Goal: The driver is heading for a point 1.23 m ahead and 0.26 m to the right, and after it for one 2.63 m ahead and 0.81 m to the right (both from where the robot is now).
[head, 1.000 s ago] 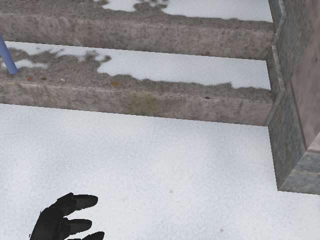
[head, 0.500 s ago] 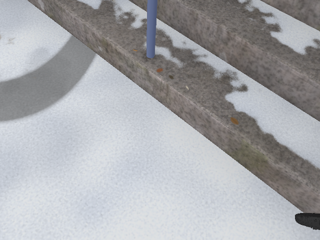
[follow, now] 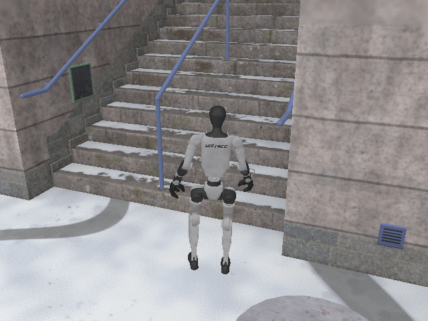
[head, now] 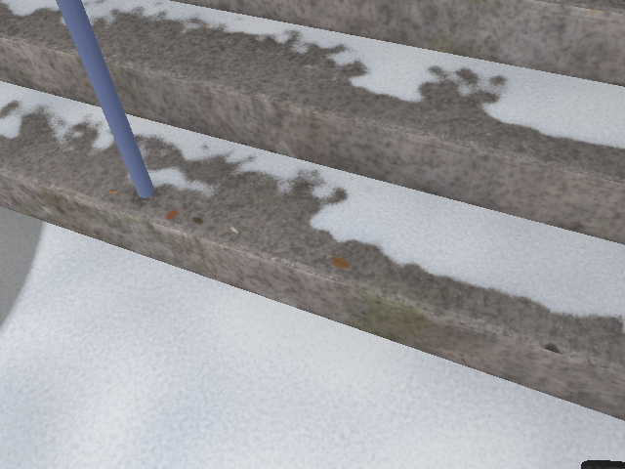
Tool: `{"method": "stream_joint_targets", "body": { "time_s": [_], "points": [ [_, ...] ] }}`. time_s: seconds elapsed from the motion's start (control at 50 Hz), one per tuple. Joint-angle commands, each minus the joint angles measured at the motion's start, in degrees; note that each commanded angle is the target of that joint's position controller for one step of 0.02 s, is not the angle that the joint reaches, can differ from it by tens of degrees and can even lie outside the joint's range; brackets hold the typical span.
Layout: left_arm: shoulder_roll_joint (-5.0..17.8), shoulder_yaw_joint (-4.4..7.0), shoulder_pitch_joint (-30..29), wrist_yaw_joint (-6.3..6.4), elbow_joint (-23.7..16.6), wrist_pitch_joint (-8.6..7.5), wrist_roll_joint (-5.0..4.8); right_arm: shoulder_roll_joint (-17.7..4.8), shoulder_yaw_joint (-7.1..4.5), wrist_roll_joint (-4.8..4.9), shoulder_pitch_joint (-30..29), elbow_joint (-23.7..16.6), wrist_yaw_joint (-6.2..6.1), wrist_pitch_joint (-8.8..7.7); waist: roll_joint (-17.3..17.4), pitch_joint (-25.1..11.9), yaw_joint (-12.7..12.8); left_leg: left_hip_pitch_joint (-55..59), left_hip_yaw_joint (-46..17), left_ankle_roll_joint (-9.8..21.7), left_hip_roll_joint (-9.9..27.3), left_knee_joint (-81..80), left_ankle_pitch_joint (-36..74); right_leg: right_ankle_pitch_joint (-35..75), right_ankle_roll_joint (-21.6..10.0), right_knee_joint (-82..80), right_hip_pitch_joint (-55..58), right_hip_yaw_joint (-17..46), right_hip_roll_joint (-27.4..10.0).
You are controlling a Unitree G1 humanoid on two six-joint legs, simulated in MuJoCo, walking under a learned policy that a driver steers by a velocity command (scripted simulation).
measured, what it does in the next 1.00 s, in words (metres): steps on the spot, turning right: left foot, then right foot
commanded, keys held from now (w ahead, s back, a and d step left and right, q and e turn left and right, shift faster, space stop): e+shift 0.56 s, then shift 0.20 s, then q+shift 0.24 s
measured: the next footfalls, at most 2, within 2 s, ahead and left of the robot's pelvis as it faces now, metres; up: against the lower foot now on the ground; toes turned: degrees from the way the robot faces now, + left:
left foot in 0.44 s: +0.16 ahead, +0.08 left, +0.00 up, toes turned -34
right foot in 0.84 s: -0.01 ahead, -0.12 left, +0.00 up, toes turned -39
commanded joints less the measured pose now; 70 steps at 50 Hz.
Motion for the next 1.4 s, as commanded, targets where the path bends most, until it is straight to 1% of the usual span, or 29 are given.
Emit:
{"method": "stream_joint_targets", "body": {
  "time_s": [0.02, 0.06, 0.16, 0.28, 0.34, 0.4, 0.44, 0.46, 0.48, 0.52, 0.6, 0.74, 0.82, 0.84, 0.86, 0.88, 0.9, 0.92, 0.98, 1.06, 1.14, 1.22, 1.26, 1.28, 1.3, 1.32, 1.34, 1.36, 1.4],
  "points": [
    [15.32, 4.16, 1.53, -0.09, -4.95, -3.64, 0.3, -5.54, -1.63, 0.26, -7.27, -7.18, -0.35, -1.23, -10.67, -4.02, -0.05, -19.71, -11.31, 1.03, -5.76, 17.58, -2.21, 25.81, -13.44, -22.74, 13.97, 29.53, -15.06],
    [10.91, 2.81, -3.11, 1.57, -5.71, -2.98, -2.72, -6.17, -2.12, -0.82, -4.79, -5.9, -1.2, -1.69, -6.59, -4.9, -2.73, -17.7, -12.57, 0.6, -4.72, 15.28, 5.68, 24.43, -9.2, -21.16, 12.9, 25.24, -12.1],
    [9.26, 2.65, 0.12, 3.76, -7.41, -1.88, -2.16, -3.12, -1.02, -0.13, -4.49, -5.75, -0.43, -3.0, -7.14, -9.47, -1.63, -15.14, -13.68, -1.12, -8.48, 5.79, 12.01, 29.28, -7.99, -18.32, 17.28, 24.14, -8.31],
    [11.65, 3.48, -2.02, 3.84, -10.81, -0.33, -2.35, -4.34, -1.38, 0.49, -4.86, -6.14, 1.31, -2.55, -9.05, -7.68, -1.36, -8.24, -15.25, -1.13, -11.68, -6.62, 12.86, 23.68, -7.99, -16.62, 12.93, 31.76, -6.18],
    [11.9, 3.2, -1.39, 4.08, -11.36, 0.16, -0.93, -4.97, -1.35, -0.16, -5.57, -6.22, 2.47, -3.43, -11.27, -7.3, -0.82, -4.2, -15.43, -1.72, -12.64, -12.37, 11.11, 25.16, -7.03, -16.16, 12.62, 34.46, -5.15],
    [12.12, 3.44, -4.93, 3.48, -12.7, 0.1, -2.3, -6.82, -1.97, 0.64, -1.51, -5.17, 2.68, -5.23, -13.11, -8.5, -2.57, 4.22, -15.56, -0.82, -11.92, -22.11, 11.79, 26.42, -6.34, -14.56, 12.11, 37.29, -3.64],
    [9.36, 2.67, -7.0, 3.07, -13.56, 0.06, -3.1, -9.13, -3.23, 0.92, 3.84, -3.33, 2.54, -5.45, -8.52, -10.03, -4.46, 20.17, -17.24, 1.84, -5.49, -33.91, 23.0, 13.13, -2.28, -7.81, 3.46, 33.89, 1.33],
    [4.66, 1.39, -0.29, 2.55, -12.12, 0.11, -2.07, -11.82, -3.52, 0.34, 2.67, -4.46, 2.01, -4.84, 5.6, -12.73, -0.64, 29.57, -28.62, 7.44, 7.44, -32.55, 30.88, -10.74, 0.79, 5.56, -4.89, 23.78, 8.65],
    [8.74, 2.5, 1.4, 2.04, -13.14, -0.67, -2.27, -11.84, -3.08, -2.02, 0.84, -5.57, 1.92, -4.66, 15.1, -8.77, 1.27, 25.31, -40.76, 15.93, 15.19, -35.07, 33.77, -17.59, 3.7, 16.75, -14.67, 17.03, 10.04],
    [15.72, 4.34, -0.34, 2.11, -10.75, -0.82, -1.88, -5.81, -1.26, -1.48, -3.88, -7.71, 0.84, -4.23, 8.58, -5.12, 0.63, 20.29, -30.41, 17.01, 12.25, -34.54, 30.91, -8.87, 7.97, 31.13, -16.31, 12.15, 2.97],
    [9.41, 2.05, -2.59, 1.98, -11.03, -0.51, -1.17, -6.34, -0.31, -1.72, -1.21, -7.0, -0.2, -1.42, 6.06, -4.59, -2.02, 19.55, -16.14, 16.32, 5.13, -33.66, 38.1, -2.34, 9.98, 30.29, -15.61, 6.81, 0.8],
    [5.44, -1.17, -3.64, 0.58, -10.54, -2.21, -0.69, -11.53, -1.46, -0.86, 0.6, -7.29, 1.07, -1.05, 7.69, -8.65, -4.3, 22.67, -11.82, 17.85, 8.15, -31.5, 43.15, -4.28, 10.01, 7.13, -4.69, 1.92, -0.19],
    [2.95, -2.37, 0.68, 0.71, -6.61, -2.18, -0.3, -5.76, 1.26, 1.42, 2.1, -5.53, 1.58, -1.06, 5.09, -8.75, -1.43, 16.44, -12.13, 13.38, 5.21, -26.81, 33.21, 10.0, 6.04, -21.11, 13.1, 1.44, 2.03],
    [4.9, -2.34, 0.26, 1.39, -7.38, -1.47, 0.13, -3.97, 2.25, 1.01, 4.61, -4.38, 2.64, -2.26, 3.65, -8.9, -1.68, 10.09, -12.23, 9.17, 3.32, -26.24, 27.15, 17.16, 4.61, -22.83, 22.05, 6.16, -1.96],
    [9.4, -1.82, 2.6, 2.58, -8.35, -0.68, 1.22, -2.06, 3.06, -1.05, 4.46, -4.84, 3.93, -3.48, -6.16, -10.6, -1.9, 1.14, -9.46, 4.46, -0.9, -17.53, 6.15, 40.59, 0.92, -18.36, 29.63, 17.51, -14.37],
    [12.31, -0.73, -0.14, 2.51, -7.09, -0.63, 2.79, -3.17, 2.51, -0.04, 4.56, -6.14, 3.86, -3.45, -14.09, -10.21, -2.33, 1.74, -8.13, 2.44, -2.7, -12.88, -5.77, 35.5, -8.1, -18.56, 16.75, 19.35, -20.57],
    [11.02, -0.68, -1.67, 2.35, -8.09, -1.28, 2.91, -9.45, 0.73, 0.92, 2.28, -5.79, 3.49, -3.35, -10.16, -6.78, 0.33, 0.11, -8.8, 1.22, -2.91, -3.76, -6.45, 34.6, -10.33, -19.46, 15.27, 17.85, -19.01],
    [11.67, -0.25, -0.47, 2.63, -7.03, -1.57, 2.69, -10.99, -0.43, 1.9, 2.06, -6.12, 3.25, -3.07, -11.5, -4.88, 1.06, -5.94, -8.43, 0.58, -4.35, 5.61, -7.41, 37.02, -10.73, -19.63, 16.59, 16.66, -18.75],
    [8.7, -0.71, -3.14, 3.55, -6.28, -2.77, 1.12, -8.66, -0.99, 2.07, 6.18, -4.85, 1.95, -0.66, -9.86, -3.39, -1.34, -9.62, -10.81, -1.13, -4.09, 16.55, -2.43, 38.04, -8.59, -19.86, 14.82, 9.66, -17.23],
    [6.71, -0.62, -4.48, 4.45, -5.55, -2.06, 1.31, -5.58, -0.04, 0.89, 3.99, -8.09, 2.65, 0.64, -8.57, -3.66, -0.66, -11.47, -7.43, -2.75, -2.15, 10.48, 5.54, 29.06, -8.01, -22.72, 16.22, 4.33, -17.18],
    [9.03, 0.43, -6.3, 4.74, -5.0, -1.95, -0.03, -4.16, 0.69, 0.54, 3.33, -10.91, 4.65, 1.4, -9.83, -5.48, -0.89, -3.67, -4.74, -1.18, -1.21, -3.04, 7.13, 24.18, -6.73, -21.45, 14.31, -0.06, -18.16],
    [10.1, 1.63, -5.4, 3.98, -2.83, -2.39, -1.88, -6.55, -1.0, 1.58, 10.19, -9.69, 4.76, -0.31, -10.57, -6.59, -2.39, 5.66, 0.54, 1.96, -4.0, -12.89, 11.42, 20.33, -3.15, -14.83, 12.29, -4.08, -18.81],
    [6.66, 0.55, -1.63, 3.65, -1.41, -2.1, -0.58, -11.12, -3.41, 0.96, 14.28, -8.84, 3.86, 0.1, 0.75, -6.16, -4.87, 18.82, -3.2, 7.6, -7.34, -24.18, 20.52, 13.82, 3.43, 2.29, 2.64, -9.57, -12.7],
    [2.85, -0.77, -4.83, 3.72, -5.83, -2.15, 2.85, -19.98, -5.39, 0.59, 18.03, -9.44, 2.58, 0.14, 20.39, -4.77, -4.9, 30.35, -28.43, 16.57, 7.05, -26.29, 48.71, -15.09, 9.71, 25.61, -20.29, -11.32, -4.03],
    [4.27, -0.69, -10.67, 3.37, -8.94, -2.71, 2.05, -21.37, -5.26, -2.46, 17.05, -12.46, 3.54, -0.94, 16.52, -15.71, -7.56, 30.69, -45.0, 27.16, 16.3, -32.2, 43.39, -18.73, 9.8, 35.01, -26.52, 4.27, 1.44],
    [7.39, 0.67, -13.19, 3.25, -8.84, -3.36, -1.3, -17.15, -4.07, -1.16, 16.33, -11.3, 4.0, -2.53, 7.27, -12.88, -7.46, 29.61, -41.15, 25.02, 14.94, -33.15, 37.51, -15.53, 7.88, 35.56, -26.25, 8.01, 0.21],
    [6.95, 0.7, -12.8, 3.44, -8.63, -3.86, -1.71, -15.24, -3.52, 0.64, 14.26, -10.96, 3.44, -3.14, 5.47, -9.51, -5.24, 27.1, -37.16, 21.56, 11.88, -32.8, 33.02, -9.93, 6.41, 33.07, -26.62, 9.27, -0.63],
    [7.42, 1.03, -11.18, 3.81, -7.29, -3.91, -0.89, -12.95, -2.8, 2.14, 10.74, -11.54, 2.73, -2.7, 2.88, -7.88, -3.36, 24.68, -33.63, 18.52, 9.43, -32.38, 30.54, -5.48, 6.15, 30.3, -25.74, 9.84, -1.6],
    [8.6, 1.55, -7.9, 3.85, -5.59, -4.07, 0.27, -12.55, -2.24, 1.54, 5.49, -13.27, 1.47, -2.03, 4.97, -7.05, -0.32, 17.48, -29.96, 15.9, 5.86, -32.42, 33.26, 0.69, 6.55, 26.99, -18.88, 10.0, -0.11]
  ]
}}
Velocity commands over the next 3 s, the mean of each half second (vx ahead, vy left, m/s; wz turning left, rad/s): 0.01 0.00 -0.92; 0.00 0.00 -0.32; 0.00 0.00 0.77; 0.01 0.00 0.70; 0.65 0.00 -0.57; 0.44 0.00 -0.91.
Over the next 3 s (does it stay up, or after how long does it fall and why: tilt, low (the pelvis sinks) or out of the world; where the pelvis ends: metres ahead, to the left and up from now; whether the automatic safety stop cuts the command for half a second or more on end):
stays up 0.64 -0.10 0.02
